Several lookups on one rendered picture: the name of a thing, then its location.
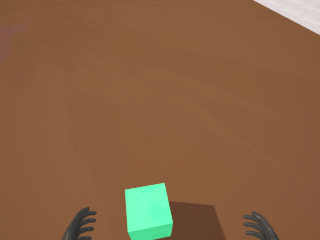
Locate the carton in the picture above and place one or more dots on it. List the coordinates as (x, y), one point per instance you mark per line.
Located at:
(148, 212)

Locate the robot right hand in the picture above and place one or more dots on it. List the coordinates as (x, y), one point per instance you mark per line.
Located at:
(266, 232)

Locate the robot left hand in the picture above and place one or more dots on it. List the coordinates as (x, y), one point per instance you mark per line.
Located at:
(74, 229)

